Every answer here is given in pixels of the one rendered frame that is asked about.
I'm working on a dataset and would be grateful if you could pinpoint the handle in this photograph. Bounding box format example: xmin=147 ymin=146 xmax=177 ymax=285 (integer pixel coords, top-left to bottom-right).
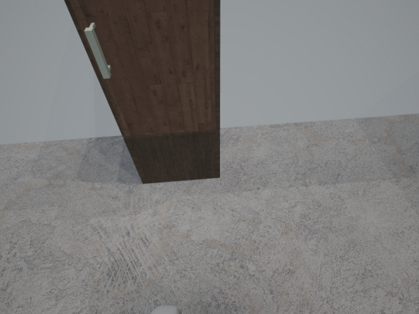
xmin=84 ymin=23 xmax=111 ymax=79

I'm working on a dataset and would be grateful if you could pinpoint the cupboard door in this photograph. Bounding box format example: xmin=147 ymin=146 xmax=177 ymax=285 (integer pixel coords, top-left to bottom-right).
xmin=69 ymin=0 xmax=215 ymax=137

